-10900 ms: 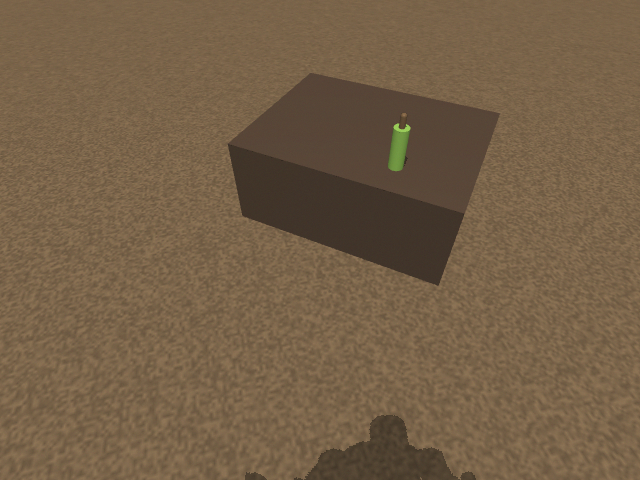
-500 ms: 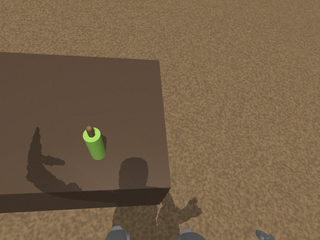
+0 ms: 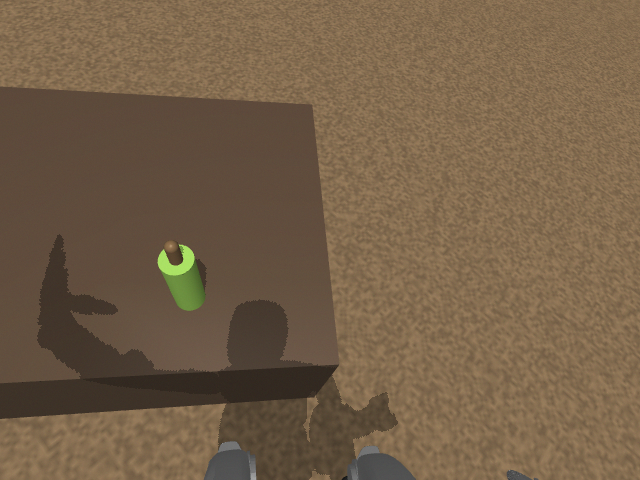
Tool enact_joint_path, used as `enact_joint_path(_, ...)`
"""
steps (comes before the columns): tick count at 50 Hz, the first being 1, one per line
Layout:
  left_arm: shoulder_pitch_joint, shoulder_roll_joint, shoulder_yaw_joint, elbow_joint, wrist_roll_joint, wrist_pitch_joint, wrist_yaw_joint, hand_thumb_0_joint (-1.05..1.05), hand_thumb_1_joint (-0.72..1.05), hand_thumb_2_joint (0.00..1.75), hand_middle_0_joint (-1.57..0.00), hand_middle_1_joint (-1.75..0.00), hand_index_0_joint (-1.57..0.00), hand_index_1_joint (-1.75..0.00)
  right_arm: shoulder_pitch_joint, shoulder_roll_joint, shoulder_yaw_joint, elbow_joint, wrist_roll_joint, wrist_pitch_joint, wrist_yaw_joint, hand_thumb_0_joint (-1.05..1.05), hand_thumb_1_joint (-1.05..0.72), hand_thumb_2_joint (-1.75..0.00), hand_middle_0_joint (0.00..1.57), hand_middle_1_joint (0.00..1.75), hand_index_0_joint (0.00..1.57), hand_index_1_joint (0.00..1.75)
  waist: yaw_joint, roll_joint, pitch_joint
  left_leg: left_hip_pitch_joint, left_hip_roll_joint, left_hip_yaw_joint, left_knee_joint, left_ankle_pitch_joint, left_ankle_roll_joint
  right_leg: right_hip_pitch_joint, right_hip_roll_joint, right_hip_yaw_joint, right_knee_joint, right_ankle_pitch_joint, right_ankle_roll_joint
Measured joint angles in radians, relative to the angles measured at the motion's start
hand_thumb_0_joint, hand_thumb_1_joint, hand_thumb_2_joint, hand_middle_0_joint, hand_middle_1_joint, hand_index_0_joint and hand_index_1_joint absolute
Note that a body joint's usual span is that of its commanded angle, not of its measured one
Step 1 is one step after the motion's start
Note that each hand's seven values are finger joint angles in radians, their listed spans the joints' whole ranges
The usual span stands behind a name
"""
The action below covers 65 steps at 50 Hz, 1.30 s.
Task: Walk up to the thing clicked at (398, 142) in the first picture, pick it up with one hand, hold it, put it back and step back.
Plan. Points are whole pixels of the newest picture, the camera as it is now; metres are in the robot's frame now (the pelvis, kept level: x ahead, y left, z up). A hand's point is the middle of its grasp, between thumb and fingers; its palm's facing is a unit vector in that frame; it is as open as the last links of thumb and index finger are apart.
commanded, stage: go down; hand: left
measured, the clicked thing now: (181, 273) +0.48 +0.20 -0.21
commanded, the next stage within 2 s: none
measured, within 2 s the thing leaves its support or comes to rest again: neither
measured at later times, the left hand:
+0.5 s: hand out of the picture +0.40 +0.40 +0.05, palm faces +0.19 -0.98 -0.05, open 17.3 cm
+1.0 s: hand out of the picture +0.40 +0.40 +0.05, palm faces +0.19 -0.98 -0.03, open 17.2 cm
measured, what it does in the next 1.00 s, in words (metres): stands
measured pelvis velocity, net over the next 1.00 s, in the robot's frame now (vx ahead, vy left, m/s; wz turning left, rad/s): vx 0.00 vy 0.00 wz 0.00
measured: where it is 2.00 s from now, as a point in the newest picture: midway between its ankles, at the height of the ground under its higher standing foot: outside the picture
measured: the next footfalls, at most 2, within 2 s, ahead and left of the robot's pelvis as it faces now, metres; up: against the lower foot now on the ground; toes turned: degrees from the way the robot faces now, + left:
none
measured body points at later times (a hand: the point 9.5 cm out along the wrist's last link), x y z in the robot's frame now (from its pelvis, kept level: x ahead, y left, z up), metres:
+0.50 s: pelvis +0.00 +0.01 +0.00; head +0.12 +0.06 +0.42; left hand +0.39 +0.45 +0.06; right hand +0.06 -0.27 -0.09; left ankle +0.03 +0.11 -0.67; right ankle +0.00 -0.17 -0.67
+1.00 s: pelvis +0.00 +0.00 -0.01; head +0.13 +0.06 +0.42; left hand +0.39 +0.45 +0.06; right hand +0.06 -0.27 -0.09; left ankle +0.03 +0.11 -0.67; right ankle +0.00 -0.17 -0.67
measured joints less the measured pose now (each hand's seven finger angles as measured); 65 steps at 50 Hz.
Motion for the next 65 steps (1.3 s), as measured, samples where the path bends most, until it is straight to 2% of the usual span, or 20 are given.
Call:
enact_joint_path(25, -0.061, 0.03, 0.011, 0.019, -0.009, -0.018, -0.015, -0.01, -0.48, 0.05, -0.06, -0.04, -0.05, -0.05, -0.008, -0.003, 0.011, -0.008, -0.007, 0.004, 0.007, 0.01, -0.89, -0.9, 0.21, 0.3, 0.2, 0.3, -0.008, -0.001, -0.001, -0.042, -0.001, -0.007, 0.028, -0.009, 0.007, -0.033, 0.001, -0.004, 0.015, -0.004, 0.004)
enact_joint_path(32, -0.064, 0.041, 0.03, 0.03, -0.013, -0.033, -0.022, -0.01, -0.47, 0.06, -0.06, -0.04, -0.05, -0.06, -0.01, -0.002, 0.016, -0.009, -0.009, 0.008, 0.01, 0.0, -0.89, -0.9, 0.21, 0.3, 0.2, 0.3, -0.012, -0.001, 0.001, -0.062, -0.001, -0.007, 0.043, -0.012, 0.007, -0.054, 0.001, -0.003, 0.031, -0.008, 0.005)
enact_joint_path(51, -0.061, 0.03, 0.035, 0.003, -0.038, -0.036, -0.03, -0.01, -0.47, 0.05, -0.06, -0.04, -0.05, -0.05, -0.012, -0.003, 0.014, -0.01, 0.0, 0.008, 0.003, 0.01, -0.89, -0.9, 0.21, 0.3, 0.2, 0.3, -0.009, 0.0, -0.003, -0.066, -0.001, -0.011, 0.046, -0.014, 0.004, -0.058, 0.002, -0.006, 0.037, -0.012, 0.002)
enact_joint_path(58, -0.066, 0.02, 0.043, -0.008, -0.044, -0.044, -0.038, -0.01, -0.47, 0.05, -0.06, -0.04, -0.05, -0.05, -0.021, -0.002, 0.015, -0.005, -0.003, 0.01, 0.004, 0.01, -0.9, -0.9, 0.21, 0.3, 0.2, 0.3, -0.006, -0.001, -0.001, -0.07, -0.002, -0.013, 0.049, -0.015, 0.001, -0.062, 0.002, -0.007, 0.043, -0.015, 0.002)
enact_joint_path(65, -0.069, 0.035, 0.061, 0.006, -0.05, -0.054, -0.043, -0.01, -0.47, 0.04, -0.06, -0.04, -0.05, -0.05, -0.029, -0.001, 0.02, -0.009, -0.003, 0.014, 0.003, 0.01, -0.9, -0.9, 0.21, 0.3, 0.2, 0.3, -0.013, -0.002, 0.0, -0.077, 0.0, -0.016, 0.054, -0.015, 0.0, -0.07, 0.004, -0.009, 0.049, -0.017, 0.002)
